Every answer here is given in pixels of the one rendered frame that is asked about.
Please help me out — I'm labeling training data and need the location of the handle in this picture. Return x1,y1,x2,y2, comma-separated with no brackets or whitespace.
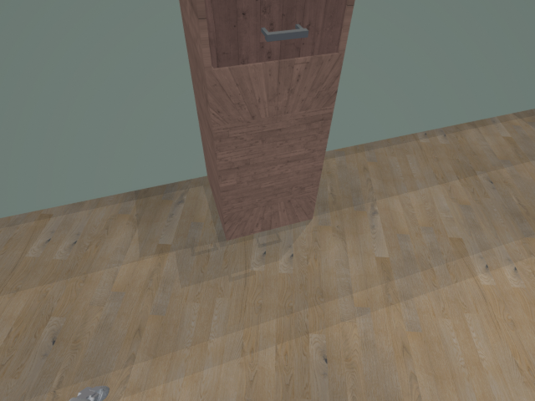
261,24,308,42

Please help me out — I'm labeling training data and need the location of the cabinet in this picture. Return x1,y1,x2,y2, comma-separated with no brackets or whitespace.
179,0,355,241

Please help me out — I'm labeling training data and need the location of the drawer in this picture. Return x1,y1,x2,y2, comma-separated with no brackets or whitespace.
205,0,347,69

